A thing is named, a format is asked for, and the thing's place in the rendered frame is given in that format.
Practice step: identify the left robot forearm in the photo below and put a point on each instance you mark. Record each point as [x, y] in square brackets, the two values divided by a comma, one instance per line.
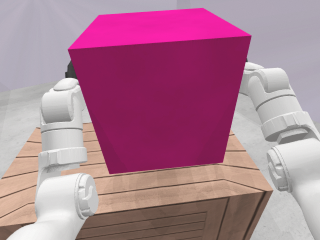
[61, 126]

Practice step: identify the pedestal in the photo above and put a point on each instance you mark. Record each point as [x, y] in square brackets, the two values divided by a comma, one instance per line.
[218, 201]

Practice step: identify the robot left upper arm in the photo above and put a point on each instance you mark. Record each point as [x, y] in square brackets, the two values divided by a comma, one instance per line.
[63, 203]

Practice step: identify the right robot forearm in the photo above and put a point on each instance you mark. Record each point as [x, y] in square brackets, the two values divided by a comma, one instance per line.
[283, 120]

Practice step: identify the carton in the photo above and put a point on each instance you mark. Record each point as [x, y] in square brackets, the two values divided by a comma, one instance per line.
[160, 87]

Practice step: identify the left robot hand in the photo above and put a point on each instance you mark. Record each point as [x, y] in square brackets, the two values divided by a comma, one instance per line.
[70, 71]

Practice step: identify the robot right upper arm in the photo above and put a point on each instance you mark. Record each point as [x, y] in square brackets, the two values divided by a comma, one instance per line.
[295, 167]

